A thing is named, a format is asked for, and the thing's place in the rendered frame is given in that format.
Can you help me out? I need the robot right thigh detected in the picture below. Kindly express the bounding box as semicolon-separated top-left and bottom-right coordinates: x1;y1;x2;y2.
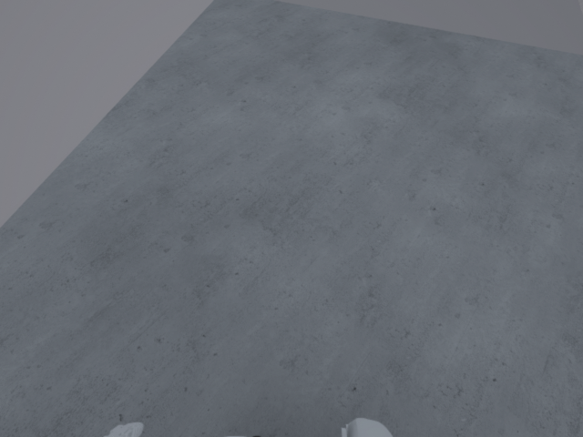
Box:
341;419;393;437

